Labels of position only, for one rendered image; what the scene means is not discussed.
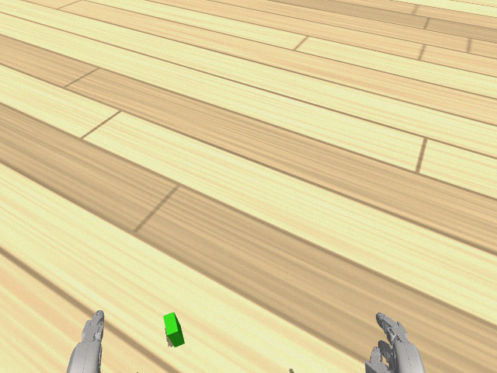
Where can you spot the right robot hand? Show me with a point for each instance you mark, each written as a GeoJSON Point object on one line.
{"type": "Point", "coordinates": [403, 357]}

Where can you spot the carton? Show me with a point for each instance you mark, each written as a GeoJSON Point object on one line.
{"type": "Point", "coordinates": [173, 329]}

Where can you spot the left robot hand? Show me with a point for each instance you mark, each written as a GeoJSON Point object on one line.
{"type": "Point", "coordinates": [86, 357]}

